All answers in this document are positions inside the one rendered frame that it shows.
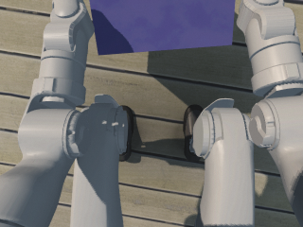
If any right robot forearm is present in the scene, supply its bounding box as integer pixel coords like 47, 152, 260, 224
236, 0, 303, 99

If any robot left upper arm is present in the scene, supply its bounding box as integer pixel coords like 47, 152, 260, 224
0, 108, 92, 227

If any robot right foot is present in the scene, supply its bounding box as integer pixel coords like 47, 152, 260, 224
183, 104, 204, 162

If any left robot forearm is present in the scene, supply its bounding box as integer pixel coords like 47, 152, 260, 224
17, 0, 95, 147

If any right robot shin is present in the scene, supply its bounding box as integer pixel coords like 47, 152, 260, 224
189, 98, 255, 157

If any robot right upper arm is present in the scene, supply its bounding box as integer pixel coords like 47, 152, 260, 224
248, 95, 303, 227

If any carton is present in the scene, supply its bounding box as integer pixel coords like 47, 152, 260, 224
89, 0, 236, 56

